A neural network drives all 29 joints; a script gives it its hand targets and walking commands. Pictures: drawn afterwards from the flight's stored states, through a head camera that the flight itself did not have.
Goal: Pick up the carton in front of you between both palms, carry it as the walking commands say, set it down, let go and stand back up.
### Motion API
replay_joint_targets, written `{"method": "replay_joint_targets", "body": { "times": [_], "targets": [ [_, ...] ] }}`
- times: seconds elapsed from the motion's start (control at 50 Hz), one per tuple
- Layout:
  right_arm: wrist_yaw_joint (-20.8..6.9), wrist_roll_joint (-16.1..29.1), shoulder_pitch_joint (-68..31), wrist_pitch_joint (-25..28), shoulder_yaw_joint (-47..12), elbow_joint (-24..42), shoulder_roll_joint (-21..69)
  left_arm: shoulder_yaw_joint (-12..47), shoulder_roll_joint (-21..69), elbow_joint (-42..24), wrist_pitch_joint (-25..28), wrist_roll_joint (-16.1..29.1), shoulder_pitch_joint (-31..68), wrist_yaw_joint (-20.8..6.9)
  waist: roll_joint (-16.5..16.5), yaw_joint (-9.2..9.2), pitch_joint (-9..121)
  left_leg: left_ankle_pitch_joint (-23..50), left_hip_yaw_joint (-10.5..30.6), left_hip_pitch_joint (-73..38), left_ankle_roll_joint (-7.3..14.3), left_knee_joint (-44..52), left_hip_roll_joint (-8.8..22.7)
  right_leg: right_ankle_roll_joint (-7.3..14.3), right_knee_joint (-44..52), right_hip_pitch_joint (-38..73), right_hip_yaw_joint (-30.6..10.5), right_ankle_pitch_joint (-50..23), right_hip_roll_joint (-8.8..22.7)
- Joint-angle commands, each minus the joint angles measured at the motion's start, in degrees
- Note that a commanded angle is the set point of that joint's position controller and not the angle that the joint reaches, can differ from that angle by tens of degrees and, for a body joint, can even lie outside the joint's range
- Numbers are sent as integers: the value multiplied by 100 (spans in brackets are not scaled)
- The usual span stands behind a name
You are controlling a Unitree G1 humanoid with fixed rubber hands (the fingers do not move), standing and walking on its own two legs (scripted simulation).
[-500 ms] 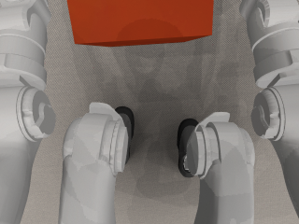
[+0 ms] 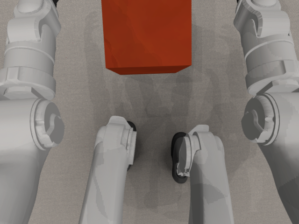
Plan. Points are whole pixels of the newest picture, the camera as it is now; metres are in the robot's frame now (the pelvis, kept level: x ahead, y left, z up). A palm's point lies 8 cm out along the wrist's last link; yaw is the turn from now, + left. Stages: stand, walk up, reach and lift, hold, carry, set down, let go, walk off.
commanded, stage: set down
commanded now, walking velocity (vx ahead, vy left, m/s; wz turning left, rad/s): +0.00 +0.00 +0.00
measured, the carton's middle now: (147, 37) +0.54 +0.07 -0.32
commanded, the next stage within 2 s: let go in 0.60 s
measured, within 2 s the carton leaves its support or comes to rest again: neither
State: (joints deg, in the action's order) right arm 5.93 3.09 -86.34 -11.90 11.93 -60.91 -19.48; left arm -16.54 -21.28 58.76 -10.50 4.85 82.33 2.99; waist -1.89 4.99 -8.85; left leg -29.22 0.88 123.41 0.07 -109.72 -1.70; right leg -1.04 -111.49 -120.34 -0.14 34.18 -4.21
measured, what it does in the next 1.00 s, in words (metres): rises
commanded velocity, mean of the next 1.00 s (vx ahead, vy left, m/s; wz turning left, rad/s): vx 0.00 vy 0.00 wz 0.00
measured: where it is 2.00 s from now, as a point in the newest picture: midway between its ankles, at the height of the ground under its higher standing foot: (152, 160)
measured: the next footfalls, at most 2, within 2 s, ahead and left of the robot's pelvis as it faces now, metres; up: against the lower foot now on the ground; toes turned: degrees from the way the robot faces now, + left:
none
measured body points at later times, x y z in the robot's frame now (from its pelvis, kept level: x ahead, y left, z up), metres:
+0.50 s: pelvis +0.02 +0.00 +0.14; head +0.35 +0.03 +0.44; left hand +0.55 +0.28 +0.04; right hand +0.61 -0.12 +0.04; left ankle +0.11 +0.11 -0.41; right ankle +0.09 -0.12 -0.41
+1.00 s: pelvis +0.07 +0.02 +0.26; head +0.34 +0.04 +0.62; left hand +0.46 +0.28 +0.14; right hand +0.50 -0.15 +0.13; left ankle +0.11 +0.11 -0.41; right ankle +0.09 -0.12 -0.41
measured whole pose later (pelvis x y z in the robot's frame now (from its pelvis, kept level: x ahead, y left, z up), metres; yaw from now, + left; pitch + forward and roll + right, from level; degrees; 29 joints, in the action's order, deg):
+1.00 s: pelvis +0.07 +0.02 +0.26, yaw +0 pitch +37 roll -2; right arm 3.9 -5.6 -38.3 -9.0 13.1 -35.7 -8.2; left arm -15.4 -14.4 37.0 -7.6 -4.6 37.0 -6.3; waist -0.8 3.5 1.6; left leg -14.9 1.8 71.2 1.3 -48.9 -2.1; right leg -1.6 -48.7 -68.4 -3.8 17.7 -3.0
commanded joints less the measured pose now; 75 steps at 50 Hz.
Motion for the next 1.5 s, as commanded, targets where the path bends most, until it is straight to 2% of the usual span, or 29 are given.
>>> {"method": "replay_joint_targets", "body": {
  "times": [0.0,0.1,0.2,0.4,0.56,0.62,0.68,0.74,0.82,0.88,0.94,1.06,1.14,1.26,1.38,1.48],
  "targets": [
    [-14,-46,-1423,61,54,840,-618,-174,-773,-829,51,-82,1338,-28,57,221,6718,2192,-349,-4414,-203,1090,-133,-12,1241,2488,392,-1310,-224],
    [9,72,-1364,-115,-98,1456,-613,-212,-930,-1352,-119,0,1138,-82,-123,307,7647,2721,-403,-4946,-187,1545,-204,-27,1703,3335,370,-1811,-293],
    [-2,58,-1103,-263,-92,1723,-574,-211,-897,-1606,-260,52,818,-183,-195,269,7859,3065,-399,-5291,-184,2058,-227,-44,2213,3868,330,-2181,-301],
    [-137,-211,-512,-155,195,1498,-380,-388,-641,-1504,-164,-224,361,-348,-42,187,7280,3286,-332,-5919,-233,3268,-194,-112,3474,4253,211,-2397,-239],
    [-266,-398,-316,-27,323,1426,-249,-562,-488,-1363,-7,-472,172,-428,-96,198,6918,3275,-292,-6397,-217,4269,-157,-169,4485,4986,123,-2560,-150],
    [-303,-581,-39,4,434,1381,-116,-617,-386,-1289,45,-641,-66,-488,-127,142,6822,3246,-277,-6568,-205,4587,-139,-199,4825,5254,105,-2619,-115],
    [-264,-835,536,-5,543,1548,58,-638,-347,-1403,65,-861,-573,-599,-120,88,7086,3517,-289,-7038,-173,4874,-144,-227,5160,5737,103,-2951,-115],
    [-166,-1063,1364,-26,579,1991,296,-586,-348,-1761,74,-1088,-1324,-739,-47,57,7316,3885,-303,-7684,-144,5149,-152,-245,5484,6297,103,-3349,-134],
    [-80,-1019,2475,80,401,2784,549,-325,-269,-2449,158,-1179,-2390,-882,167,76,7103,4326,-188,-8703,-108,5494,-114,-223,5899,6527,111,-3542,-142],
    [-112,-919,3148,243,235,3187,594,-114,-169,-2790,279,-1065,-3059,-915,305,66,6673,4580,-9,-9499,-95,5776,-47,-201,6265,6339,114,-3346,-117],
    [-199,-854,3874,429,121,3284,630,61,27,-2889,418,-933,-3780,-925,355,5,6207,4781,168,-10064,-107,6031,26,-164,6590,6217,98,-3159,-84],
    [-368,-848,5412,773,21,3070,683,328,334,-2787,725,-715,-5302,-898,356,-154,5492,5035,378,-10620,-133,6484,119,-97,7079,6561,27,-3074,-16],
    [-463,-791,6373,963,-74,3041,636,523,395,-2878,926,-618,-6241,-842,380,-220,4958,4826,391,-10789,-135,6812,145,-53,7366,7151,-41,-2983,29],
    [-611,-595,7528,1170,-339,3342,560,834,412,-3301,1108,-470,-7503,-771,349,-253,3889,3860,217,-10882,-136,7450,84,3,7851,8592,-99,-2814,106],
    [-703,-454,8524,1270,-595,3655,482,1075,431,-3659,1160,-394,-8620,-719,176,-270,2714,3109,77,-11112,-111,8085,0,6,8428,9876,-136,-2794,226],
    [-772,-380,9268,1197,-724,3848,411,1220,405,-3836,1047,-396,-9112,-727,-43,-410,1798,2788,-12,-11504,-84,8494,-58,-3,8896,10576,-204,-2946,281]
  ]
}}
